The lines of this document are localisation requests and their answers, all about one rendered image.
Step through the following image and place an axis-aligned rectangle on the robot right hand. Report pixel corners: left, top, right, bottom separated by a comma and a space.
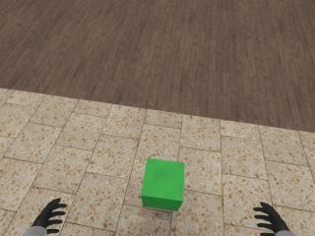
253, 202, 290, 236

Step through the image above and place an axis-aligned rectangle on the robot left forearm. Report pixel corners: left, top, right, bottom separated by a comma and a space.
21, 226, 47, 236

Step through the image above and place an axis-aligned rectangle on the carton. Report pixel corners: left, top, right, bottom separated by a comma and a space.
141, 158, 185, 211

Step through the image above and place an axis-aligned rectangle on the robot left hand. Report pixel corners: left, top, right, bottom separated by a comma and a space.
31, 198, 67, 235

